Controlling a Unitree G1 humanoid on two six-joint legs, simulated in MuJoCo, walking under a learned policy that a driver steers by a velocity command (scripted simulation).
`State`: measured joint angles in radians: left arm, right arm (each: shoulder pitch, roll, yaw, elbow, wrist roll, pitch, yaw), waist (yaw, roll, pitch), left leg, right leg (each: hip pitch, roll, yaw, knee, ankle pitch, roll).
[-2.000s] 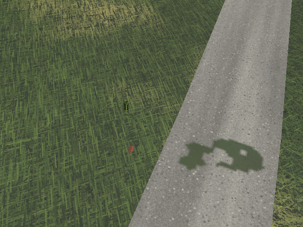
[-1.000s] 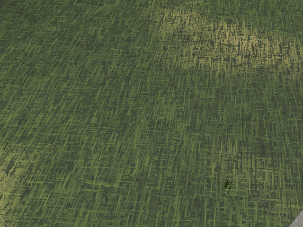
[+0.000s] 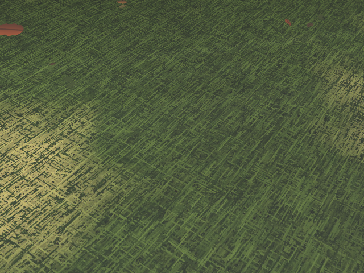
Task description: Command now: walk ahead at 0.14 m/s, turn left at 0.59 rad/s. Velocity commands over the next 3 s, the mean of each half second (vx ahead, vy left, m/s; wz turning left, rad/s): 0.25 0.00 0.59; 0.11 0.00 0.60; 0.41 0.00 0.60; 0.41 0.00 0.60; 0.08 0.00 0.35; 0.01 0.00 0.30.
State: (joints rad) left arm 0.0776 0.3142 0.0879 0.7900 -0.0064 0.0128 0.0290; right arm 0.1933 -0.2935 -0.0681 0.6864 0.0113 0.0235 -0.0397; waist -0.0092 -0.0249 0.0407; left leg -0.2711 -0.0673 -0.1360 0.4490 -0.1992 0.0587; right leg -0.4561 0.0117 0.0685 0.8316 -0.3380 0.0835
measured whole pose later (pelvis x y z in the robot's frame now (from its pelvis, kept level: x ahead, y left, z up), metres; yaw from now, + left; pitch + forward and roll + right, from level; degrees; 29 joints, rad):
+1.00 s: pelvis +0.23 +0.05 -0.02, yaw +35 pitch +2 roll +0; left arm 0.18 0.30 0.04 0.69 0.00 -0.03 0.01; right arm 0.21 -0.31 -0.08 0.61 0.02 0.03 -0.02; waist -0.01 0.01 -0.01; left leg -0.40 -0.14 -0.18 0.59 -0.26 0.05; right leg -0.35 0.01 0.06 0.57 -0.28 0.01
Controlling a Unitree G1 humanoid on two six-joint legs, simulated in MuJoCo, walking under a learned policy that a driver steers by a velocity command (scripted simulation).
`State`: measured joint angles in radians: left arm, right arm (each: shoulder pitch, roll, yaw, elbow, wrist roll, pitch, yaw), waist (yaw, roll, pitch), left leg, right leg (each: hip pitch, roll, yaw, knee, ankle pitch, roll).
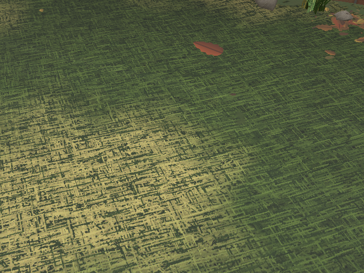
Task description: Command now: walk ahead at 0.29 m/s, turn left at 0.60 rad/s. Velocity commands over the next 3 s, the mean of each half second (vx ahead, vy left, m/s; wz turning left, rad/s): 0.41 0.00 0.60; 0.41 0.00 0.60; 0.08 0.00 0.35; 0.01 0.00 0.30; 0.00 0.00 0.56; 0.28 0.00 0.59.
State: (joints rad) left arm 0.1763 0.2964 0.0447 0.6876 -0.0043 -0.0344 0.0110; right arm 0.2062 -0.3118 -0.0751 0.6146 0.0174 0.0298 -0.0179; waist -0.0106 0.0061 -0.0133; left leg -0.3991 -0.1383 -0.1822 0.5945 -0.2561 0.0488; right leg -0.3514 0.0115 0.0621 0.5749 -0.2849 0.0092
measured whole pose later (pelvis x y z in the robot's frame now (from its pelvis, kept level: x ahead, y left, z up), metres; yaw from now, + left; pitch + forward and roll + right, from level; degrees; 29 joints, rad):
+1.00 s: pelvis +0.46 +0.16 -0.01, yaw +36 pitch +2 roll +0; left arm 0.02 0.28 0.03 0.60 0.03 -0.09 -0.02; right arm 0.34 -0.32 -0.07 0.74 0.03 0.00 -0.02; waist -0.08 0.01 0.06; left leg -0.28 -0.12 -0.21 1.05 -0.60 -0.01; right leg -0.50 0.02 0.00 0.55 -0.09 -0.02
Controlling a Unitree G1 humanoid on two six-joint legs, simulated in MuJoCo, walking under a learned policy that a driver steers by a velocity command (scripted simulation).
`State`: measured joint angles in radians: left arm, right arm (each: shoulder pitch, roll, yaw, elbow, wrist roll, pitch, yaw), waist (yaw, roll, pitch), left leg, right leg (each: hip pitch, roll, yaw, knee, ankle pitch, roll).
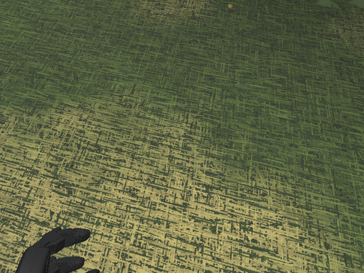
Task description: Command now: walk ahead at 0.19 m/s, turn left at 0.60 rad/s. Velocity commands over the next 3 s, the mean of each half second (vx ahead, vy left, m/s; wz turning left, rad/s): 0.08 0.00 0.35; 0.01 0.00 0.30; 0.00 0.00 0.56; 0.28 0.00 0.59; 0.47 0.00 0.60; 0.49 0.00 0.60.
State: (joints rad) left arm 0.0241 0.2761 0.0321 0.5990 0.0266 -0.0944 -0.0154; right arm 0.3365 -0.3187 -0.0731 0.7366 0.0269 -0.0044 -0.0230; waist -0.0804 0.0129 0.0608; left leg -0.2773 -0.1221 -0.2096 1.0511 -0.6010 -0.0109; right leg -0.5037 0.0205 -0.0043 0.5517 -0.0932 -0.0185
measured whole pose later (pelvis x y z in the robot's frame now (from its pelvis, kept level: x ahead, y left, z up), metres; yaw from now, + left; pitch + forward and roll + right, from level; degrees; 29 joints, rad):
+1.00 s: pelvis +0.08 +0.02 +0.02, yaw +19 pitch +1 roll -1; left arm 0.19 0.29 0.06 0.77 0.02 0.01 0.06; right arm 0.17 -0.32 -0.10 0.69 0.02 0.08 -0.01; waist 0.02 0.00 0.06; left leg -0.48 0.00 -0.01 0.99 -0.49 -0.03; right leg -0.23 -0.09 -0.18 0.52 -0.29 0.02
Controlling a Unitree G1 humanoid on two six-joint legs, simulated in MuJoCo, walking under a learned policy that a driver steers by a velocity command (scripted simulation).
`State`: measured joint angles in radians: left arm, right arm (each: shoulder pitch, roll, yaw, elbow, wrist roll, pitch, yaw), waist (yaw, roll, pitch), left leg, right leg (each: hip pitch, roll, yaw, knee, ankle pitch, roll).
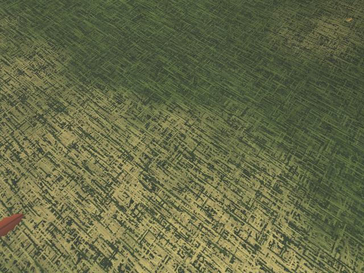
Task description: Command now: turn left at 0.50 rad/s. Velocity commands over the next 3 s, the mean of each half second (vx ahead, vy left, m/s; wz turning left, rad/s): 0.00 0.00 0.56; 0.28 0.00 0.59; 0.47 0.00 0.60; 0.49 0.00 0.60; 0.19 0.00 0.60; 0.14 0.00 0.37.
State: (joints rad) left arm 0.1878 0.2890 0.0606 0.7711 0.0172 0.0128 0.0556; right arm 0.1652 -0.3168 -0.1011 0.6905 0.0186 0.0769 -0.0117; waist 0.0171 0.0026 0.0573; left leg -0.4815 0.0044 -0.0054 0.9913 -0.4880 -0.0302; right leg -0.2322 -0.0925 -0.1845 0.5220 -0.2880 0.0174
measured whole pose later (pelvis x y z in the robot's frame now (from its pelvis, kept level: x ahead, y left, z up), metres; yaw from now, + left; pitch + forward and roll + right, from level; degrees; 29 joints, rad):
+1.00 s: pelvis +0.09 +0.10 +0.00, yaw +35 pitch +2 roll -1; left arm 0.38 0.29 0.08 0.78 -0.01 -0.06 0.01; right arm 0.13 -0.29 -0.07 0.60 0.03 -0.01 0.04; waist 0.09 0.02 0.01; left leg -0.63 0.08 -0.01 0.77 -0.16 -0.02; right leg 0.04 -0.06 -0.16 0.26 -0.34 0.05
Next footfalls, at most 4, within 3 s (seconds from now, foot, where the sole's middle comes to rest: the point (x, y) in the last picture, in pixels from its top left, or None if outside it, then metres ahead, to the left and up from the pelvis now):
0.12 left None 0.05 0.14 -0.77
0.62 right None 0.09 -0.07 -0.77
1.08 left None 0.16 0.32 -0.77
1.58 right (74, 253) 0.52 0.42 -0.77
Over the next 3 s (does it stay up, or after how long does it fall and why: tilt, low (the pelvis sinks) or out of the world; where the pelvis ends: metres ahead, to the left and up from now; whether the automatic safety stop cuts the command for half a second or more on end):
stays up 0.48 0.77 0.00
